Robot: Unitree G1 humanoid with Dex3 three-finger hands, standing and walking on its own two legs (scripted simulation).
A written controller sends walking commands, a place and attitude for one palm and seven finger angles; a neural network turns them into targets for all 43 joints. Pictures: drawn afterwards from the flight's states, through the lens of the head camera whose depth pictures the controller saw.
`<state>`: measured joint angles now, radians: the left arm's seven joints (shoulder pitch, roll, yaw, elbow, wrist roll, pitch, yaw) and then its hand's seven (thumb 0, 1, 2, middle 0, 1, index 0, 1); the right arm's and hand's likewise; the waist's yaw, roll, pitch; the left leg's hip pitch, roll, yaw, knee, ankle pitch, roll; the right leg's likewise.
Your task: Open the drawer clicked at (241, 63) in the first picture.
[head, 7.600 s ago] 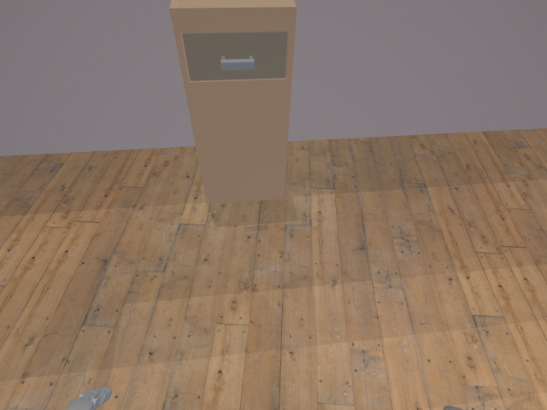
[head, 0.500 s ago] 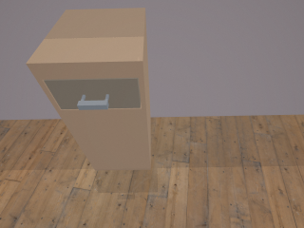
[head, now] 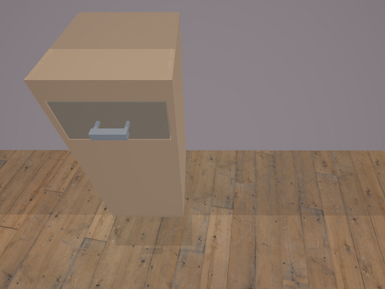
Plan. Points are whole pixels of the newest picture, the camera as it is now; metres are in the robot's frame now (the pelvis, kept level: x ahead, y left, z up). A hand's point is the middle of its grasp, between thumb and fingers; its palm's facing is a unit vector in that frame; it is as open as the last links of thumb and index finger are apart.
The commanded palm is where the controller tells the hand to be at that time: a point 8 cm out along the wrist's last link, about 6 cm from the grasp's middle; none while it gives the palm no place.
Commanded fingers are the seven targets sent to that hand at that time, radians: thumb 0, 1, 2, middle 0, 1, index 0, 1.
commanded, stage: come to a stop and stand still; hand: left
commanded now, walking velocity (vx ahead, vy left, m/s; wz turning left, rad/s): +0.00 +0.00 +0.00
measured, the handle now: (111, 129) +0.54 +0.29 -0.04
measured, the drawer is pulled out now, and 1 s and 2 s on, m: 0.00 0.00 0.00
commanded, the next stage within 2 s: look again from close up in 0.76 s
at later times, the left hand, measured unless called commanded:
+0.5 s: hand out of the picture -0.01 +0.15 -0.17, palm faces +0.04 -0.98 -0.21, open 7.3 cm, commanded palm none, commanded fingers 0.00 0.90 0.90 -0.20 -0.30 -0.20 -0.30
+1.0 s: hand out of the picture -0.01 +0.18 -0.18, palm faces +0.05 -0.98 -0.20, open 7.3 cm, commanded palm none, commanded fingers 0.00 0.90 0.90 -0.20 -0.30 -0.20 -0.30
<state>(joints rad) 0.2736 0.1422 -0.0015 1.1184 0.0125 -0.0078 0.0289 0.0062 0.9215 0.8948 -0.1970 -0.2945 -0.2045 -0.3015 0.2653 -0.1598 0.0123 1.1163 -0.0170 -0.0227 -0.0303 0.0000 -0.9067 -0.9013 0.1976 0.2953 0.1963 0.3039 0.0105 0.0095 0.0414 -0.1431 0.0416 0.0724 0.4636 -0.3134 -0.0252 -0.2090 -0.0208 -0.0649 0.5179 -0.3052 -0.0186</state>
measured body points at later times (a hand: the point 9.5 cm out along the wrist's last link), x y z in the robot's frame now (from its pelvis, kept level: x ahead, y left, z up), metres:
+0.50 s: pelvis -0.01 -0.02 +0.00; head +0.01 -0.03 +0.45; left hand -0.01 +0.21 -0.15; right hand -0.01 -0.23 -0.17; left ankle -0.04 +0.13 -0.74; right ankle -0.02 -0.10 -0.74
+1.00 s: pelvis -0.01 +0.01 +0.00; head +0.00 +0.01 +0.45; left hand -0.01 +0.23 -0.16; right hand +0.00 -0.21 -0.16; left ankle -0.04 +0.12 -0.74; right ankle -0.02 -0.10 -0.74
